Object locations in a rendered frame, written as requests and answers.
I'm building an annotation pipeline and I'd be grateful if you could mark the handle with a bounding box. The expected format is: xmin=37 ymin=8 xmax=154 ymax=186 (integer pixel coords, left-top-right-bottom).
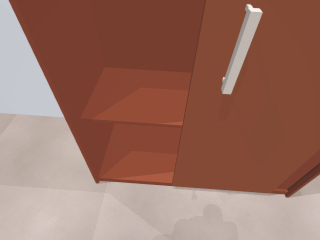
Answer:
xmin=221 ymin=4 xmax=263 ymax=95

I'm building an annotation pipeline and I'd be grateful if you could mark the wardrobe door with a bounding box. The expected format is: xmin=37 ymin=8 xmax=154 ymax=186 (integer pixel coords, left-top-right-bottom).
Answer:
xmin=276 ymin=149 xmax=320 ymax=189
xmin=172 ymin=0 xmax=320 ymax=193

